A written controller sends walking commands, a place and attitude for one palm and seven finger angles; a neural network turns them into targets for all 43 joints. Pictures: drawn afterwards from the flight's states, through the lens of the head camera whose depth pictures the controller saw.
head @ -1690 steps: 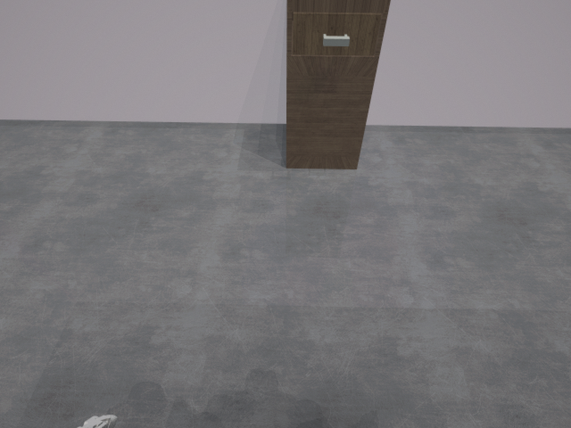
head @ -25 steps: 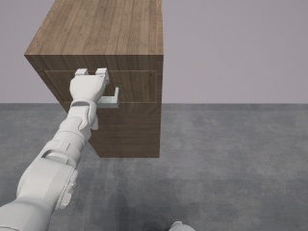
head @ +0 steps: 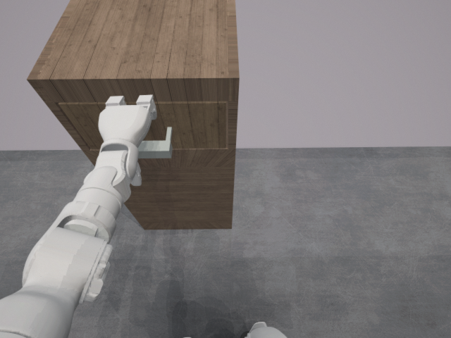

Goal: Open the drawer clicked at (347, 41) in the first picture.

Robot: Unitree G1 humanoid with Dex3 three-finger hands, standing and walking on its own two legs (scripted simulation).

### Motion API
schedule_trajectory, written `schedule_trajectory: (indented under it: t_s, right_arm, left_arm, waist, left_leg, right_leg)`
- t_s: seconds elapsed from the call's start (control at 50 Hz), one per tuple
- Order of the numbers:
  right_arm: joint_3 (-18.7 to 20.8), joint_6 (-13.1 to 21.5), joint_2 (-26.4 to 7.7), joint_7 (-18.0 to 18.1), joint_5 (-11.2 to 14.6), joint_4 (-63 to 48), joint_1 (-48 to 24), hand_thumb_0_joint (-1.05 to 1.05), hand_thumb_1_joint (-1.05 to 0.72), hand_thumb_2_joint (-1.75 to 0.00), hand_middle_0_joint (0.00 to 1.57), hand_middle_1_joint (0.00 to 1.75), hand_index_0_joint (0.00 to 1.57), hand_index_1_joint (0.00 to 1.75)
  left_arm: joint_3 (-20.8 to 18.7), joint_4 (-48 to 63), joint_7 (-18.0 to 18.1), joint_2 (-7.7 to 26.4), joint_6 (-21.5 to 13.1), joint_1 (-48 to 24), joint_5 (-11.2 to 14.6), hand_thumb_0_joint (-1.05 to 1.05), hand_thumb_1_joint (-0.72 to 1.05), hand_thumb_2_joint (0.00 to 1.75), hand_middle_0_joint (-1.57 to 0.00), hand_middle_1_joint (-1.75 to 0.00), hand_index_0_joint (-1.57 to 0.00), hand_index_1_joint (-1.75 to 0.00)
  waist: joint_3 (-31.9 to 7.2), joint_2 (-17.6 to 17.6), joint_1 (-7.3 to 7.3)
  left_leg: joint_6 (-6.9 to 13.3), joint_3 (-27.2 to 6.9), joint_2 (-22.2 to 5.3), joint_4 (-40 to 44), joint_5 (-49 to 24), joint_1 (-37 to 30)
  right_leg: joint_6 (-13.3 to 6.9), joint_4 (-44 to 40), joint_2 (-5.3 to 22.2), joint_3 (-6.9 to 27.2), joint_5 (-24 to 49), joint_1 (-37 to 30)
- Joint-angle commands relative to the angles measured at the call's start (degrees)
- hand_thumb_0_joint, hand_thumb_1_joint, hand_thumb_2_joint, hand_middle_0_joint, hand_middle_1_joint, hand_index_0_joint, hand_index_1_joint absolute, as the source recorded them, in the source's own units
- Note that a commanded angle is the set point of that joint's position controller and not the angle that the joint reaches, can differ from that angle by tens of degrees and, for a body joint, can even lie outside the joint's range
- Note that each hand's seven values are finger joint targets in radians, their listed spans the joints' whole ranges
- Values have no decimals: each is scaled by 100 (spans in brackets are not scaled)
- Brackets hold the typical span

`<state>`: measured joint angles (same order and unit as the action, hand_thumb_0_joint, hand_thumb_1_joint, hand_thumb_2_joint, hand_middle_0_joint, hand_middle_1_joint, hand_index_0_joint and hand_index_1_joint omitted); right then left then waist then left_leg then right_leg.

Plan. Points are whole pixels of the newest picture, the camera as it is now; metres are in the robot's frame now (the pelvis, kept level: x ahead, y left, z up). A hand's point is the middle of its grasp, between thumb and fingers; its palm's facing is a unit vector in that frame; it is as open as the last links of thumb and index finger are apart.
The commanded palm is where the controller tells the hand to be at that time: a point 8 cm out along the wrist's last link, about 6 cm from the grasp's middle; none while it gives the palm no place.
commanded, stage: re-aim the fingers above the handle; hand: left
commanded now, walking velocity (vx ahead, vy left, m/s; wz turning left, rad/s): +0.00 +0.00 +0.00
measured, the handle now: (149, 140) +0.53 +0.14 -0.03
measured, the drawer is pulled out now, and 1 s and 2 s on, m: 0.00 0.00 0.00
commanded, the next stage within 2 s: lower the fingers behind the handle in 0.56 s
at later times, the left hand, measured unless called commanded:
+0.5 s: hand (138, 143) +0.48 +0.14 +0.03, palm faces -0.03 -0.02 -1.00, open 13.9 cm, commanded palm +0.46 +0.15 +0.09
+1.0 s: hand (139, 149) +0.48 +0.14 +0.01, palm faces -0.03 +0.00 -1.00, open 13.9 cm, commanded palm +0.46 +0.15 +0.06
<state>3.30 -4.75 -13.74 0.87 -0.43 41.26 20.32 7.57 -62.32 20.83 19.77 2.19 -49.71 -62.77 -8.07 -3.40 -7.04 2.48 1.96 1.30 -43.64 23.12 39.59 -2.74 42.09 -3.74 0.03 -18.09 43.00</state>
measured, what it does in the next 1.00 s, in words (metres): stands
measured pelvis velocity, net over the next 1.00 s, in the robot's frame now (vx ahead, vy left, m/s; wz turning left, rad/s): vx -0.01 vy -0.01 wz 0.01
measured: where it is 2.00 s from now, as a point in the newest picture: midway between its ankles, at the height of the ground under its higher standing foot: outside the picture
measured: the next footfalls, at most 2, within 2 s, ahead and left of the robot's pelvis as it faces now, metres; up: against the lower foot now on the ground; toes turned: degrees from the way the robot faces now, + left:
none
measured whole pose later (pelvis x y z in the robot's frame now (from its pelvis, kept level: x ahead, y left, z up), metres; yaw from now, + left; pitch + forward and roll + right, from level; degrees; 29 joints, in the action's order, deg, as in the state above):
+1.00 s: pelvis -0.01 -0.01 -0.01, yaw +0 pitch +20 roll +0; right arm 3.3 -3.5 -14.0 1.0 -1.0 41.3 19.3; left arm 6.6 -63.6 23.4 19.7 0.6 -49.1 -64.1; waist -8.5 -3.0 -7.4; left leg 1.9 1.6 1.1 -46.2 23.5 42.7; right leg -3.4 44.9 -3.9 -0.5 -18.6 46.2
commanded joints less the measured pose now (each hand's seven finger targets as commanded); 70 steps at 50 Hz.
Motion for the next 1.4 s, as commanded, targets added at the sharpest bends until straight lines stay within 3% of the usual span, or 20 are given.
schedule_trajectory:
  t_s: [0.0, 0.06, 0.1, 0.14, 0.2, 0.22, 0.28, 0.32, 0.38, 0.5, 0.6, 0.7, 0.74, 0.76, 0.82, 0.9, 1.02, 1.1, 1.28, 1.38]
  right_arm:
    - [326, 120, -792, 54, -45, -390, 597, 0, -90, -90, 20, 30, 20, 30]
    - [306, 95, -821, 66, -47, -359, 588, 0, -90, -90, 20, 30, 20, 30]
    - [297, 80, -791, 40, -53, -359, 548, 0, -90, -90, 20, 30, 20, 30]
    - [278, 69, -831, 42, -52, -369, 504, 0, -90, -90, 20, 30, 20, 30]
    - [270, 60, -808, 25, -39, -397, 470, 0, -90, -90, 20, 30, 20, 30]
    - [271, 52, -827, 38, -26, -413, 444, 0, -90, -90, 20, 30, 20, 30]
    - [296, 64, -797, 40, -27, -444, 444, 0, -90, -90, 20, 30, 20, 30]
    - [305, 66, -795, 52, -27, -445, 448, 0, -90, -90, 20, 30, 20, 30]
    - [328, 72, -751, 23, -36, -441, 454, 0, -90, -90, 20, 30, 20, 30]
    - [261, 64, -776, 29, -62, -402, 379, 0, -90, -90, 20, 30, 20, 30]
    - [268, 41, -773, 18, -51, -430, 388, 0, -90, -90, 20, 30, 20, 30]
    - [270, 52, -795, 49, -30, -419, 425, 0, -90, -90, 20, 30, 20, 30]
    - [253, 70, -810, 88, -32, -433, 428, 0, -90, -90, 20, 30, 20, 30]
    - [258, 90, -777, 79, -41, -439, 425, 0, -90, -90, 20, 30, 20, 30]
    - [242, 138, -803, 99, -55, -390, 467, 0, -90, -90, 20, 30, 20, 30]
    - [249, 201, -790, 69, -93, -382, 496, 0, -90, -90, 20, 30, 20, 30]
    - [280, 243, -818, 60, -86, -319, 596, 0, -90, -90, 20, 30, 20, 30]
    - [313, 273, -786, 61, -102, -245, 661, 0, -90, -90, 20, 30, 20, 30]
    - [271, 295, -828, 24, -163, -227, 688, 0, -90, -90, 20, 30, 20, 30]
    - [244, 285, -852, 18, -159, -259, 679, 0, -90, -90, 20, 30, 20, 30]
  left_arm:
    - [33, 1429, 153, 686, -138, -2805, 68, 0, -50, 30, -30, -120, -30, -120]
    - [-302, 1358, 185, 1080, -188, -2613, 38, 0, -50, 30, -30, -120, -30, -120]
    - [-211, 1202, 222, 920, -167, -2415, 18, 0, -50, 30, -30, -120, -30, -120]
    - [-401, 1211, 306, 1168, -105, -2431, -15, 0, -50, 30, -30, -120, -30, -120]
    - [-204, 1085, 325, 961, 9, -2519, -22, 0, -50, 30, -30, -120, -30, -120]
    - [-357, 1120, 324, 1154, 34, -2495, -26, 0, -50, 30, -30, -120, -30, -120]
    - [-79, 1301, 217, 822, 2, -2712, 29, 0, -50, 30, -30, -120, -30, -120]
    - [-137, 1434, 162, 885, -76, -2618, 44, 0, -50, 30, -30, -120, -30, -120]
    - [144, 1561, 98, 462, -198, -2645, 85, 0, -50, 30, -30, -120, -30, -120]
    - [-258, 1283, 389, 1001, -93, -2678, -62, 0, -50, 30, -30, -120, -30, -120]
    - [-177, 1185, 394, 895, 129, -2665, -35, 0, -50, 30, -30, -120, -30, -120]
    - [26, 942, 168, 641, 118, -2542, 86, 0, -50, 30, -30, -120, -30, -120]
    - [-164, 1022, 146, 916, -4, -2492, 44, 0, -50, 30, -30, -120, -30, -120]
    - [-1, 1070, 138, 697, -66, -2491, 48, 0, -50, 30, -30, -120, -30, -120]
    - [-382, 970, 276, 1181, -183, -2468, -43, 0, -50, 30, -30, -120, -30, -120]
    - [-473, 914, 496, 1281, -156, -2438, -112, 0, -50, 30, -30, -120, -30, -120]
    - [-377, 947, 504, 1227, -61, -2724, -79, 0, -50, 30, -30, -120, -30, -120]
    - [-109, 909, 394, 869, -163, -2704, -57, 0, -50, 30, -30, -120, -30, -120]
    - [-522, 770, 620, 1308, -190, -2660, -147, 0, -50, 30, -30, -120, -30, -120]
    - [-534, 660, 651, 1406, -12, -2688, -149, 0, -50, 30, -30, -120, -30, -120]
  waist:
    - [-2711, 25, -123]
    - [-2594, 205, -35]
    - [-2410, 155, -7]
    - [-2405, 297, 27]
    - [-2265, 303, -49]
    - [-2313, 294, 0]
    - [-2434, 236, -99]
    - [-2569, 129, -46]
    - [-2503, 89, -98]
    - [-2298, 135, 7]
    - [-2551, 199, -13]
    - [-2293, 473, -136]
    - [-2396, 448, -47]
    - [-2375, 381, -92]
    - [-2237, 427, -59]
    - [-2442, 231, -20]
    - [-2720, 153, -165]
    - [-2725, 125, -267]
    - [-2802, 140, -172]
    - [-2839, 185, -232]
  left_leg:
    - [-17, -188, -5, 268, -2708, -1491]
    - [-23, -171, 10, 282, -2627, -1291]
    - [-40, -170, 16, 297, -2657, -1249]
    - [-28, -139, 29, 315, -2528, -1100]
    - [-24, -123, 35, 357, -2376, -1055]
    - [-20, -106, 43, 351, -2312, -1025]
    - [-14, -142, 30, 336, -2501, -1282]
    - [-24, -159, 15, 306, -2619, -1444]
    - [-42, -216, -15, 245, -2955, -1647]
    - [-42, -173, 50, 309, -2344, -1110]
    - [-44, -145, 37, 302, -2466, -1185]
    - [4, -119, 53, 346, -2131, -1041]
    - [11, -108, 76, 324, -2059, -891]
    - [10, -90, 76, 297, -2030, -901]
    - [12, -96, 87, 206, -1828, -560]
    - [-1, -62, 110, 72, -1774, -388]
    - [4, -99, 95, -107, -1853, -437]
    - [10, -150, 75, -235, -1973, -568]
    - [11, -166, 95, -462, -1843, -46]
    - [25, -149, 97, -546, -1719, 116]
  right_leg:
    - [48, -367, 38, 56, 2132, -1607]
    - [52, -362, 43, 75, 2189, -1717]
    - [35, -362, 40, 42, 2159, -1644]
    - [43, -358, 45, 71, 2186, -1746]
    - [50, -404, 48, 57, 2086, -1721]
    - [51, -401, 52, 94, 2075, -1774]
    - [48, -426, 53, 71, 2136, -1724]
    - [50, -391, 53, 68, 2147, -1692]
    - [39, -384, 34, 28, 2164, -1497]
    - [15, -325, 54, 45, 1936, -1564]
    - [36, -319, 50, 54, 2102, -1738]
    - [82, -451, 63, 89, 2007, -1741]
    - [79, -399, 87, 153, 2046, -1849]
    - [80, -400, 87, 152, 2041, -1784]
    - [78, -313, 99, 193, 1922, -1691]
    - [76, -180, 104, 217, 1917, -1671]
    - [96, -60, 89, 211, 1999, -1530]
    - [95, -7, 75, 171, 1973, -1256]
    - [73, 280, 77, 180, 1921, -1132]
    - [99, 329, 76, 202, 1894, -1119]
